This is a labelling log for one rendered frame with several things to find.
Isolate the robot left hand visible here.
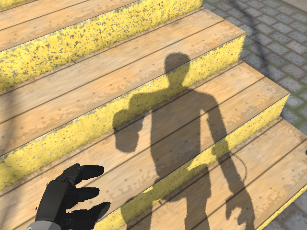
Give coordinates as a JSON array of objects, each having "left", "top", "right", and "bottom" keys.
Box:
[{"left": 35, "top": 163, "right": 111, "bottom": 230}]

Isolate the left robot forearm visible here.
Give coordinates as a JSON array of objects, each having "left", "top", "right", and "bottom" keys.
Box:
[{"left": 26, "top": 220, "right": 61, "bottom": 230}]

